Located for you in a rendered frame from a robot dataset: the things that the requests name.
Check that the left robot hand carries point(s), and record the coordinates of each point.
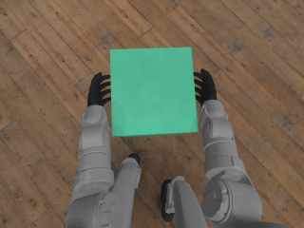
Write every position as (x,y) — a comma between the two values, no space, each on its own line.
(95,94)

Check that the carton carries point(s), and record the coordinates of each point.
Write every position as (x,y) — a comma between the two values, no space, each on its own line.
(152,92)

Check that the right robot hand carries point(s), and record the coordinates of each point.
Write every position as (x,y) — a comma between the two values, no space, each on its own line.
(207,91)

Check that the right robot foot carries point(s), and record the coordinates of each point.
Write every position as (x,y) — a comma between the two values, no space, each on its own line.
(166,216)

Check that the right robot forearm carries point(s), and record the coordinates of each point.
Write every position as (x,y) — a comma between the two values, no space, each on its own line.
(219,145)

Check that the right robot thigh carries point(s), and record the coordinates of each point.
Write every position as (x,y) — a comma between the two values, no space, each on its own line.
(188,213)

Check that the left robot forearm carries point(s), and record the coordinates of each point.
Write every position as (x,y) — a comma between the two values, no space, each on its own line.
(94,155)

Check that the robot left upper arm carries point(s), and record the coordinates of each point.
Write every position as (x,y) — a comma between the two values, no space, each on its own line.
(99,210)

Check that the robot right upper arm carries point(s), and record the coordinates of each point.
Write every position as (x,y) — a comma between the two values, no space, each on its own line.
(233,204)

